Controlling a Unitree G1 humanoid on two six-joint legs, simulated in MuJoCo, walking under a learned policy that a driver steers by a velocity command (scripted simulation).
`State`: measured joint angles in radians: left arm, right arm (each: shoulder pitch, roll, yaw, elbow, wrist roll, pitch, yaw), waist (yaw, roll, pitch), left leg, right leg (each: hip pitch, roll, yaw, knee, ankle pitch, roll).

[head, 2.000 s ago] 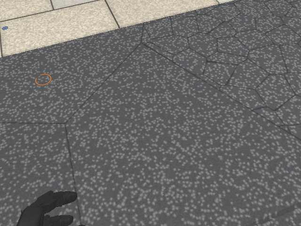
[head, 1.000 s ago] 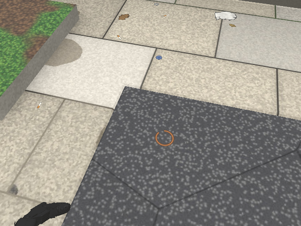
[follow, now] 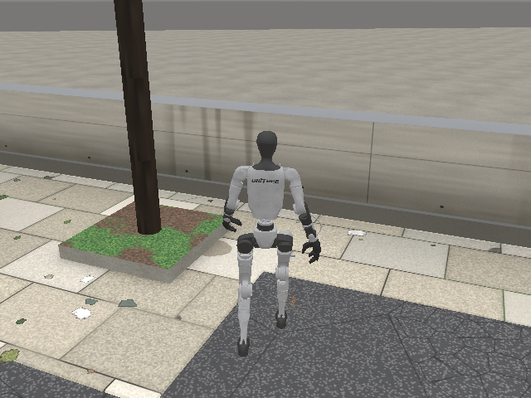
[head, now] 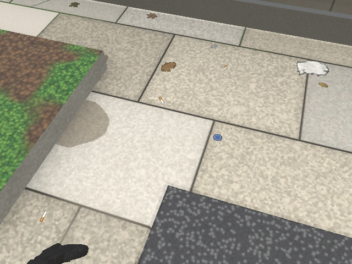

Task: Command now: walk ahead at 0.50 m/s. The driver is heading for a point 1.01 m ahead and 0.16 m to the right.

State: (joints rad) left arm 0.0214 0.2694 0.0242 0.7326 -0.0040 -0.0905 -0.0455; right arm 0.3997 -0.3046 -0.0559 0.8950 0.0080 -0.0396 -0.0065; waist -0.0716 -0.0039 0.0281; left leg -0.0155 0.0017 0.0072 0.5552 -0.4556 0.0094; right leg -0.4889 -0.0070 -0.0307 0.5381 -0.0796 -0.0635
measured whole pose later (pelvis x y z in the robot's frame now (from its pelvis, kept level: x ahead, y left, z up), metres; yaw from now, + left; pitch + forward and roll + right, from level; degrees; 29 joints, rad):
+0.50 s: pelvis +0.28 +0.03 +0.00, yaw +0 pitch +2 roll -2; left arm 0.38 0.31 0.06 0.93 -0.02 -0.04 0.00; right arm 0.03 -0.26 -0.03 0.75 0.01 -0.09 0.04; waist 0.08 0.01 0.02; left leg -0.48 0.03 0.01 0.49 -0.04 0.06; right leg 0.05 0.01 -0.03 0.34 -0.42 0.00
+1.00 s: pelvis +0.55 +0.02 +0.00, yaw -12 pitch +2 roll +2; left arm 0.08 0.25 0.05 0.75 -0.02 -0.04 -0.06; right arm 0.30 -0.28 -0.06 0.93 0.01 -0.05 -0.02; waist -0.06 -0.02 0.03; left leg 0.13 -0.01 0.24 0.24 -0.39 -0.01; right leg -0.59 -0.05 -0.04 0.60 -0.06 -0.07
